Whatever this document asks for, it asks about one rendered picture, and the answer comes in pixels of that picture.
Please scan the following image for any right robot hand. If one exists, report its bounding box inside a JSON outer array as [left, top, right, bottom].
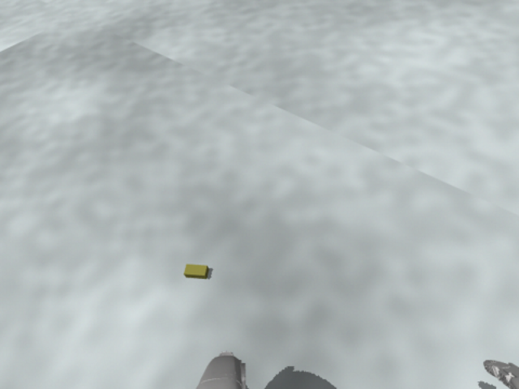
[[483, 360, 519, 389]]

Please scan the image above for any small box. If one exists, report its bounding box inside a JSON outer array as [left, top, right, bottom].
[[184, 264, 209, 279]]

